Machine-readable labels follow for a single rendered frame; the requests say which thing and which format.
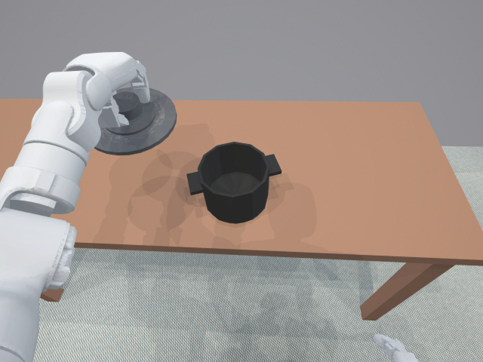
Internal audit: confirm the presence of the robot left hand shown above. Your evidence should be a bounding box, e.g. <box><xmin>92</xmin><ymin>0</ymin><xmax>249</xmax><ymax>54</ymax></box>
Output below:
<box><xmin>66</xmin><ymin>52</ymin><xmax>150</xmax><ymax>128</ymax></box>

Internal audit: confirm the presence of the left robot forearm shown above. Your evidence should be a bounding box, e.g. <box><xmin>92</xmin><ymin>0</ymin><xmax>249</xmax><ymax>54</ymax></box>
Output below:
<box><xmin>0</xmin><ymin>63</ymin><xmax>112</xmax><ymax>217</ymax></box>

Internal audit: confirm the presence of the table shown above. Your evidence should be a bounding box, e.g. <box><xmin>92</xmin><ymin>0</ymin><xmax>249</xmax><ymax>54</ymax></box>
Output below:
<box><xmin>0</xmin><ymin>99</ymin><xmax>483</xmax><ymax>321</ymax></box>

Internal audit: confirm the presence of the left robot upper arm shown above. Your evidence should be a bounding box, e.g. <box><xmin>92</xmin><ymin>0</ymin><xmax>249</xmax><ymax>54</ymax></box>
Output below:
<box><xmin>0</xmin><ymin>207</ymin><xmax>77</xmax><ymax>362</ymax></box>

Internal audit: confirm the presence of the pot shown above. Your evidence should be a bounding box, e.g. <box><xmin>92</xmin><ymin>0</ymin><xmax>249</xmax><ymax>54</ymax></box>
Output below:
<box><xmin>187</xmin><ymin>142</ymin><xmax>281</xmax><ymax>224</ymax></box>

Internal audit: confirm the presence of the knob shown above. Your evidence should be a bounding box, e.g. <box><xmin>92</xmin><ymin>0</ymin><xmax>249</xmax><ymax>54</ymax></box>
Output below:
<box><xmin>112</xmin><ymin>92</ymin><xmax>142</xmax><ymax>121</ymax></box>

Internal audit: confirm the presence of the lid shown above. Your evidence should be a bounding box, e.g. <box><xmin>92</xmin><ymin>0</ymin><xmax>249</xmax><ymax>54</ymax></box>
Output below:
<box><xmin>94</xmin><ymin>87</ymin><xmax>177</xmax><ymax>155</ymax></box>

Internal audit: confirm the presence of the robot right hand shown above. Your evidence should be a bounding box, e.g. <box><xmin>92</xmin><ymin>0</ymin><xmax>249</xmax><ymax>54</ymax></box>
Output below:
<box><xmin>374</xmin><ymin>333</ymin><xmax>418</xmax><ymax>362</ymax></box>

